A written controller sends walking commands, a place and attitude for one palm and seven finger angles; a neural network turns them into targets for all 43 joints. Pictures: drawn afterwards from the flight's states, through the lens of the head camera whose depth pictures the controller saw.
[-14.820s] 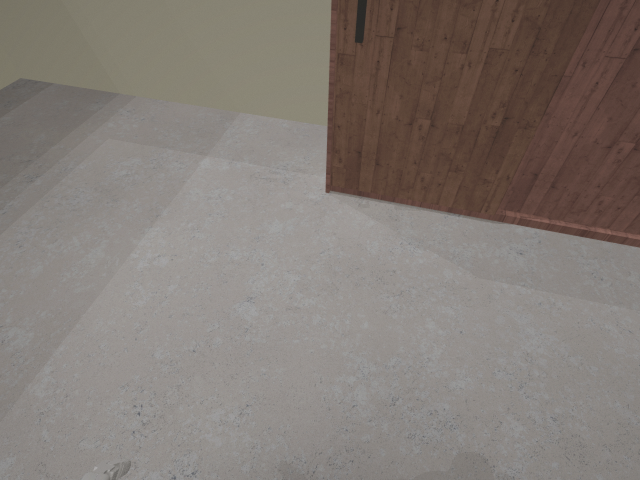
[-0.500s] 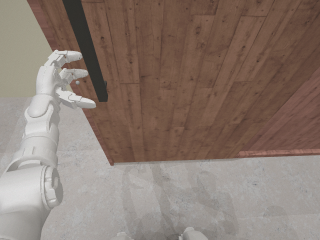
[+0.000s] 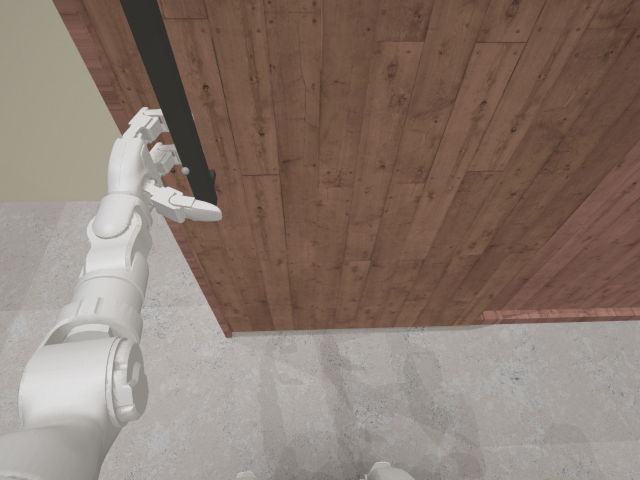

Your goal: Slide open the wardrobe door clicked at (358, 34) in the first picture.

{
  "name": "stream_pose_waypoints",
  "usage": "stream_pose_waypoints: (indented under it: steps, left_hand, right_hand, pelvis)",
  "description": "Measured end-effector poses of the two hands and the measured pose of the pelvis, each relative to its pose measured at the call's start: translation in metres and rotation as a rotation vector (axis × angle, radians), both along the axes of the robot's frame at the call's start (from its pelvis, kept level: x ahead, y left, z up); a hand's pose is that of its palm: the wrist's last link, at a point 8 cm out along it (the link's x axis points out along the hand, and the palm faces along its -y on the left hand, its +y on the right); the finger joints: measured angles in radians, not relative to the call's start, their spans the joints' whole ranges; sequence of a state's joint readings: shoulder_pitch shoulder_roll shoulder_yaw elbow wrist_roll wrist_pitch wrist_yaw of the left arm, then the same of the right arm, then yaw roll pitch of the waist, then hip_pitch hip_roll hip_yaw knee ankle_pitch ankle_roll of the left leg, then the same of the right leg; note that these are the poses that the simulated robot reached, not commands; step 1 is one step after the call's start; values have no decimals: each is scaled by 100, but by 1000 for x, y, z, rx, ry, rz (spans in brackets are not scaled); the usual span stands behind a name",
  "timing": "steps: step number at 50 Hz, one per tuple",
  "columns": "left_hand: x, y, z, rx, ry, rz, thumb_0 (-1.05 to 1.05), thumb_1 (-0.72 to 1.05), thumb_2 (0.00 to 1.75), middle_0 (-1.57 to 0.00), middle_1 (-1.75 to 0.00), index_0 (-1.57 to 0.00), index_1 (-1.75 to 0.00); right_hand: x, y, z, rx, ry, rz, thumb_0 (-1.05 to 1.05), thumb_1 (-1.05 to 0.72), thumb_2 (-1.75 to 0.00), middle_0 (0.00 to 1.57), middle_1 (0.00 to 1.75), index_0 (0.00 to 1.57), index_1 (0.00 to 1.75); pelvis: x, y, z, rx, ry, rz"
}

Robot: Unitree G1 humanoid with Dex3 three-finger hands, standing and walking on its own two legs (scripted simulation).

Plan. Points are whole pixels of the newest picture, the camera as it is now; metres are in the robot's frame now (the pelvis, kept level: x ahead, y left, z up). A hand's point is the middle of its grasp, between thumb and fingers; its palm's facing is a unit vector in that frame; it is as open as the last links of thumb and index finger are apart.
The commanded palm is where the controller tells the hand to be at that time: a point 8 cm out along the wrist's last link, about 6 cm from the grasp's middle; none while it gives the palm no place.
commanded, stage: slide the fingers in behind the handle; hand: left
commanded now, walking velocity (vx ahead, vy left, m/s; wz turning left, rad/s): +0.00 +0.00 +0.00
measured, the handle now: (184, 110) +0.53 +0.15 +0.15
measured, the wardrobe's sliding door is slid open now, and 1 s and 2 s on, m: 0.00 0.00 0.00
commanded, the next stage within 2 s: grip the handle and tug to test in 0.82 s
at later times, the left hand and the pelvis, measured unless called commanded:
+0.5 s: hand (203, 169) +0.47 +0.13 +0.11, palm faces -0.01 -1.00 -0.02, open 14.0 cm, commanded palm +0.45 +0.19 +0.11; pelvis -0.01 +0.00 +0.00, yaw +0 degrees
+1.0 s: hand (197, 167) +0.47 +0.14 +0.11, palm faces +0.00 -1.00 -0.02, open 13.9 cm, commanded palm +0.45 +0.19 +0.11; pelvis -0.01 +0.00 +0.00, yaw +0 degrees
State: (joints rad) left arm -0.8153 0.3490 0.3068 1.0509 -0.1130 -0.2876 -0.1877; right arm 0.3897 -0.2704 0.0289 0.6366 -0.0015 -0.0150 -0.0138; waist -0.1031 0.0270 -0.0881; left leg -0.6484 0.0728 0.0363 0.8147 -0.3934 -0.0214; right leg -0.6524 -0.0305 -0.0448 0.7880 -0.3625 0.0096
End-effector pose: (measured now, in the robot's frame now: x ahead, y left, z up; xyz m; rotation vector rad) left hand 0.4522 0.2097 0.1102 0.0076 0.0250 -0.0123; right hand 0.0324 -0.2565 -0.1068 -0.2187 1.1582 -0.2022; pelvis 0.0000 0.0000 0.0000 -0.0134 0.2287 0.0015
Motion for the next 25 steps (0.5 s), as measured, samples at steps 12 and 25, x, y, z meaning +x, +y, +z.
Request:
stream_pose_waypoints:
  steps: [12,25]
  left_hand:
    - [1,-16,4,8,-21,-9,-1,-50,30,-30,-120,-30,-120]
    - [1,-23,1,10,-19,5,-1,-50,30,-30,-120,-30,-120]
  right_hand:
    - [-15,-8,-1,-12,11,-15,1,-91,-90,20,30,20,30]
    - [-20,-5,-2,-6,5,-17,1,-91,-90,20,30,20,30]
  pelvis:
    - [-7,-3,-1,5,1,-2]
    - [-12,-2,-1,8,2,-7]
